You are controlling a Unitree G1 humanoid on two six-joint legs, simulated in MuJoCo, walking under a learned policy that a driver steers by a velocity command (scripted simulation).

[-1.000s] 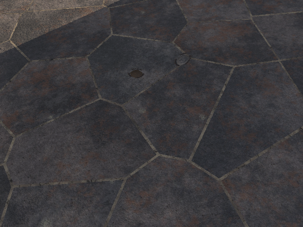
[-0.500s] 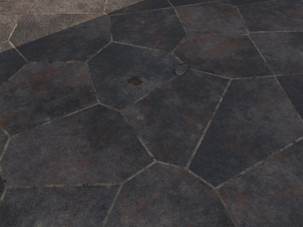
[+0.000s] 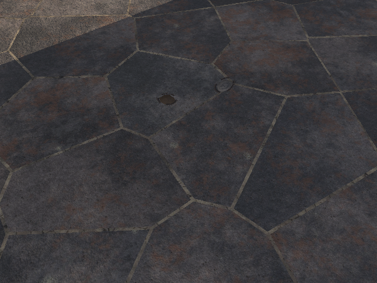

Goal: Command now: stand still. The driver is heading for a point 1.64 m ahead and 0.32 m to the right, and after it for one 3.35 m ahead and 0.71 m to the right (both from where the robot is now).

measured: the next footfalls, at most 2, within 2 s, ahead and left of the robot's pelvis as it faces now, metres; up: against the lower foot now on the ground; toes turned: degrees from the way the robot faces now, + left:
left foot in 1.54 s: +0.43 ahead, +0.10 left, +0.00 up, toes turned +1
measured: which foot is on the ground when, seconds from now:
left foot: down 0.00-1.00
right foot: down 0.00-1.00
